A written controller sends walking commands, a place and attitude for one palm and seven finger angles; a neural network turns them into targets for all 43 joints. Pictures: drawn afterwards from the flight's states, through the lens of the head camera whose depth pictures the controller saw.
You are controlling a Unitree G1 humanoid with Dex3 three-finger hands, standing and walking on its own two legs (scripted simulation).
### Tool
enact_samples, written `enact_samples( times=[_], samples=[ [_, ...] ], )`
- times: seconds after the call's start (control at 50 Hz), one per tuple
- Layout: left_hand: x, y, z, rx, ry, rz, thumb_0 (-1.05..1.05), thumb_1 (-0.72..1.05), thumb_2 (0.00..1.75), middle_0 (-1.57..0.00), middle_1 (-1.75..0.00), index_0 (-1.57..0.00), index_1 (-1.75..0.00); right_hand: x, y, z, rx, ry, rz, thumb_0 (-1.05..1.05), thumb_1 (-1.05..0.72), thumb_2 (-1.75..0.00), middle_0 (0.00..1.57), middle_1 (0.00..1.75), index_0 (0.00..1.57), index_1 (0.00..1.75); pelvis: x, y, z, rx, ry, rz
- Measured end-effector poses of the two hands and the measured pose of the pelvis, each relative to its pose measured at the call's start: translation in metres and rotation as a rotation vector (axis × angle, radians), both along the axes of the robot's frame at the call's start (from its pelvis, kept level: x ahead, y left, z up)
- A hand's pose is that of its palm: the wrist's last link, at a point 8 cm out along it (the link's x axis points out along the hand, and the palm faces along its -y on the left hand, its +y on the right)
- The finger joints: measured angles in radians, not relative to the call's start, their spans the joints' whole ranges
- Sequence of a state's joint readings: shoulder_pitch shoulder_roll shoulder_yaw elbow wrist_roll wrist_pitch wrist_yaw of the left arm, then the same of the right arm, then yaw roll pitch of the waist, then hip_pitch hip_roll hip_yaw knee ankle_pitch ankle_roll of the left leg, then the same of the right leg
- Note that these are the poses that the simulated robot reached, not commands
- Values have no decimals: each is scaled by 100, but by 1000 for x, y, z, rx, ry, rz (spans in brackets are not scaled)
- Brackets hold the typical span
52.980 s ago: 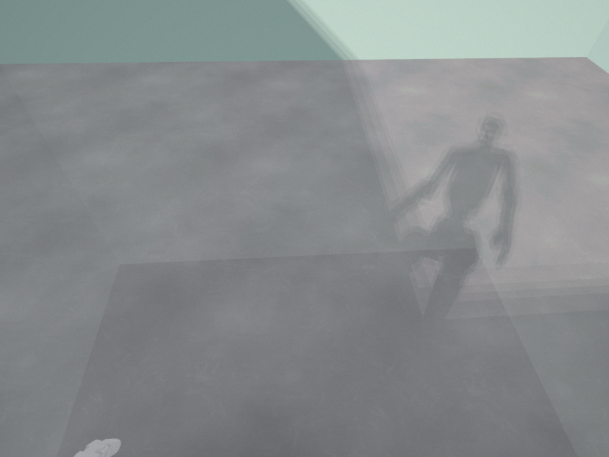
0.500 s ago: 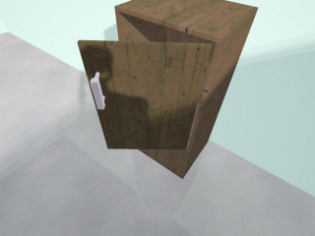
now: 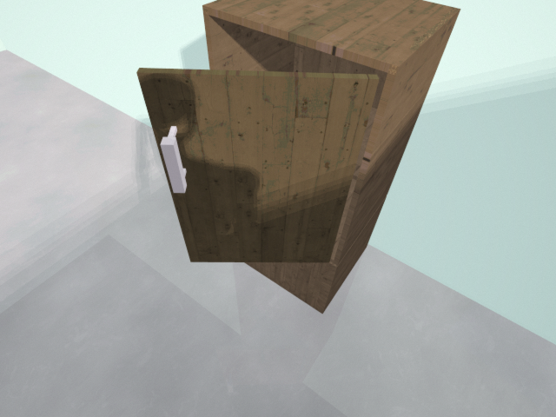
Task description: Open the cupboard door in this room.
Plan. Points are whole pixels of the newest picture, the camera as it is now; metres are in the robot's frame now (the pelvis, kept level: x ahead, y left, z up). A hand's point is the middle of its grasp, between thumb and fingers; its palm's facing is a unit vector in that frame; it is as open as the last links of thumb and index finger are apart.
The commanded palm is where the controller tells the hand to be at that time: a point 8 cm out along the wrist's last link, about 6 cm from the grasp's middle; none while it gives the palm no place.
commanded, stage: look again from close up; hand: left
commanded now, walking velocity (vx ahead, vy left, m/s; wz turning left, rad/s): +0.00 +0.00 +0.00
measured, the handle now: (176, 159) +0.57 +0.24 +0.03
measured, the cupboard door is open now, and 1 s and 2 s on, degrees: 37 37 37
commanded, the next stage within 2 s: raise the hand with hooked fingers in 0.36 s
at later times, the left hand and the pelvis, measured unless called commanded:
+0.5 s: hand out of the picture +0.01 +0.16 -0.17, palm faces +0.07 -0.98 -0.19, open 7.3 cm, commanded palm +0.10 +0.21 -0.07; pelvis +0.00 -0.01 +0.00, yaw +0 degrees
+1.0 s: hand (154, 402) +0.15 +0.18 -0.05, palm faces +0.21 -0.98 -0.07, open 9.3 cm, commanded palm +0.15 +0.23 -0.03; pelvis -0.01 -0.05 -0.09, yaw +4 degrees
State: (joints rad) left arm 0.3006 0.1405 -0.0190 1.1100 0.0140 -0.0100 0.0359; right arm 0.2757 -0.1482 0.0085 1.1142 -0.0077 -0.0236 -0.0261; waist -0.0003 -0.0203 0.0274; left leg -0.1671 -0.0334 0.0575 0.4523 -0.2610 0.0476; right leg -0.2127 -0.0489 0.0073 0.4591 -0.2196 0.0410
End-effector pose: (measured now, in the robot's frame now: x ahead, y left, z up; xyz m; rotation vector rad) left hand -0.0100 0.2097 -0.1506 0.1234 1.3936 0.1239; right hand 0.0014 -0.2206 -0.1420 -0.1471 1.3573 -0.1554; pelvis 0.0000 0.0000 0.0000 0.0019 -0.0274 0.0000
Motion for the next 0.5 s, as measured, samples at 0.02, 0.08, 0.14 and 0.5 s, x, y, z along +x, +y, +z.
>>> enact_samples(
  times=[0.02, 0.08, 0.14, 0.5],
  samples=[
    [1, 0, 0, 1, 0, -1, 0, 91, 90, -20, -30, -20, -30, 1, 0, 0, 1, -2, -1, 0, -91, -90, 20, 30, 20, 30, 0, 0, 0, 0, -1, -1],
    [2, 0, 0, 5, -6, -2, 1, 91, 90, -20, -30, -20, -30, 1, 0, 0, 0, -4, -5, 0, -91, -90, 20, 30, 20, 30, 1, -1, 0, 0, -3, -3],
    [4, 1, 1, 10, -13, -2, 0, 91, 90, -20, -30, -20, -30, 0, -1, -1, 2, -4, -7, 0, -91, -90, 20, 30, 20, 30, 1, -2, 0, 0, -3, -4],
    [8, -2, 8, 34, -45, 44, 1, 92, 90, -20, -30, -20, -30, -10, -4, -2, 17, 2, -20, 0, -91, -90, 20, 30, 20, 30, -2, -9, -1, -4, 1, -6]
  ],
)
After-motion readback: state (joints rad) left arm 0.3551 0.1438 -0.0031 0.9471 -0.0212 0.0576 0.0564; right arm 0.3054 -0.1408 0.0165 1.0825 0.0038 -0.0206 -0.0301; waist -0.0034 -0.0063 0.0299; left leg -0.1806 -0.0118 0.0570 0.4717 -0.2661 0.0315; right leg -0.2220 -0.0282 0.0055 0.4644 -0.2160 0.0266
